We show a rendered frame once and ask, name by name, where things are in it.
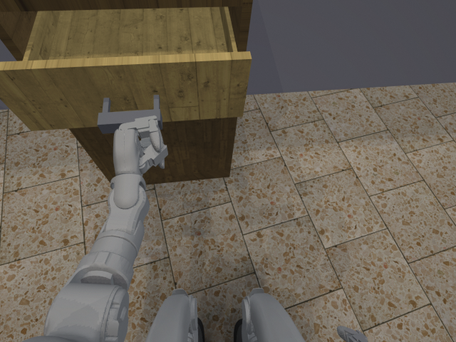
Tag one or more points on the robot left hand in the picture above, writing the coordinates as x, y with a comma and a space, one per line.
127, 148

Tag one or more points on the left robot upper arm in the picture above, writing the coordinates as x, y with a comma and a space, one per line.
88, 313

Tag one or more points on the right robot thigh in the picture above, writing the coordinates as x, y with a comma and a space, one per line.
264, 316

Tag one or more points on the handle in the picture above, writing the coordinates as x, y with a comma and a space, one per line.
109, 122

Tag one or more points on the robot right hand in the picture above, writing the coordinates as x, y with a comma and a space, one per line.
349, 335

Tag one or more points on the robot right shin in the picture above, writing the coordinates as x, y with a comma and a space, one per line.
245, 336

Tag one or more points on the drawer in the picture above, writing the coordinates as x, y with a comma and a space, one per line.
75, 59

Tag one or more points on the cabinet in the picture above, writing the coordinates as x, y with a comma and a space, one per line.
197, 149

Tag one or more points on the left robot forearm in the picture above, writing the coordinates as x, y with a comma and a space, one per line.
116, 247

